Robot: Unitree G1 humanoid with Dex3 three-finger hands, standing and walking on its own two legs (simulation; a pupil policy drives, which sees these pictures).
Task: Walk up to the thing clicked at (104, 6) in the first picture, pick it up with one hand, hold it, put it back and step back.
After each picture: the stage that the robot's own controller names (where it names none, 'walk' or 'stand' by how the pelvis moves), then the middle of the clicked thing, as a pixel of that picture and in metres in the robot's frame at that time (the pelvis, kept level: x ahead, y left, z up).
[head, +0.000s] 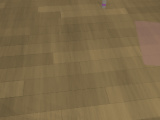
stand; (103, 4) +2.25 -0.36 -0.72
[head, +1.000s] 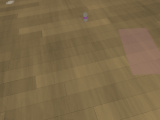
walk; (85, 17) +2.12 +0.06 -0.69
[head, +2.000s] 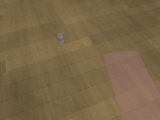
walk; (60, 38) +1.45 +0.33 -0.72
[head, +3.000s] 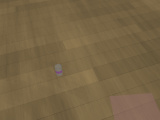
walk; (58, 70) +0.94 +0.28 -0.72
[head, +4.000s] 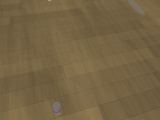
walk; (57, 108) +0.54 +0.19 -0.69
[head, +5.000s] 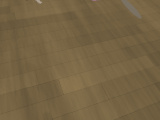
stand; out of the picture +0.35 +0.14 -0.70
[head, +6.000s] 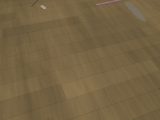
stand; out of the picture +0.32 +0.17 -0.72
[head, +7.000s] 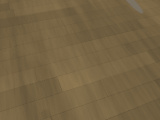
stand; out of the picture +0.34 +0.18 -0.71
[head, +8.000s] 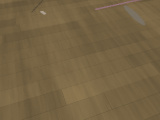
stand; out of the picture +0.31 +0.17 -0.73
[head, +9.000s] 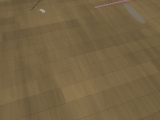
stand; out of the picture +0.31 +0.18 -0.73
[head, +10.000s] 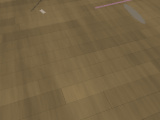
stand; out of the picture +0.31 +0.18 -0.73
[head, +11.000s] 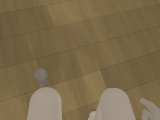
go down; (41, 76) +0.39 +0.17 -0.40
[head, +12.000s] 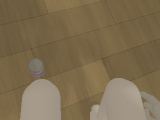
go down; (36, 68) +0.41 +0.19 -0.32
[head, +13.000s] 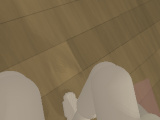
close in; out of the picture +0.40 +0.22 -0.23
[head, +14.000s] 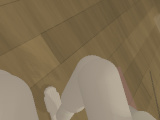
close; out of the picture +0.40 +0.24 -0.23
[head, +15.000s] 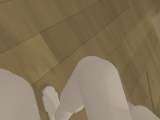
lift; out of the picture +0.38 +0.23 -0.23
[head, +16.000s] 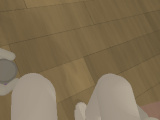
lift; (2, 74) +0.32 +0.25 -0.12
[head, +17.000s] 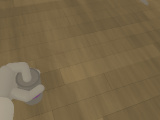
lift; (30, 87) +0.32 +0.17 +0.03
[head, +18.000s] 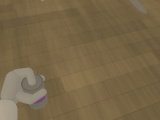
hold; (35, 92) +0.31 +0.17 +0.00
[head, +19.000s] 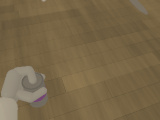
hold; (35, 90) +0.32 +0.17 +0.01
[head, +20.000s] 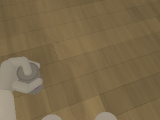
crouch; (31, 79) +0.36 +0.17 -0.06
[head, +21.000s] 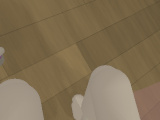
lower; out of the picture +0.43 +0.22 -0.16
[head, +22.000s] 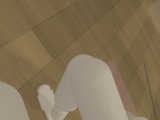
lower; out of the picture +0.43 +0.26 -0.23
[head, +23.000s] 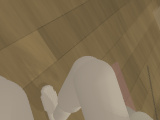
lower; out of the picture +0.42 +0.26 -0.23
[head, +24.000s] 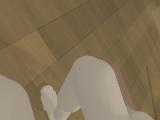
lower; out of the picture +0.42 +0.26 -0.23
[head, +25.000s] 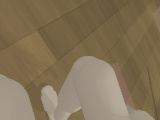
lower; out of the picture +0.41 +0.26 -0.23
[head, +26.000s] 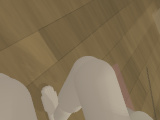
open; out of the picture +0.40 +0.24 -0.23
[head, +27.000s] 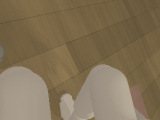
stand; out of the picture +0.40 +0.22 -0.24
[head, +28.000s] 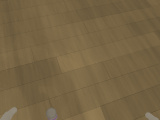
stand; (51, 114) +0.36 +0.16 -0.59
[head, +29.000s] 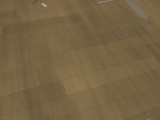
stand; out of the picture +0.35 +0.16 -0.66
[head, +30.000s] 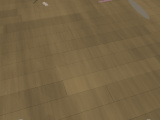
stand; out of the picture +0.34 +0.15 -0.67
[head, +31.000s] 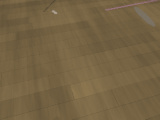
stand; out of the picture +0.37 +0.14 -0.72
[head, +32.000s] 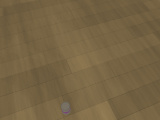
walk; (65, 108) +0.44 +0.12 -0.70
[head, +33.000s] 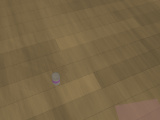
walk; (56, 78) +0.68 +0.17 -0.70
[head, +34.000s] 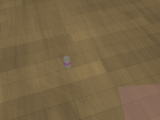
stand; (67, 61) +0.99 +0.21 -0.70
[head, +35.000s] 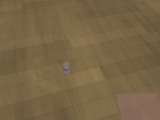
stand; (66, 67) +0.98 +0.16 -0.72
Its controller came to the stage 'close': yes
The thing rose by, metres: 0.72
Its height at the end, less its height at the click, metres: +0.00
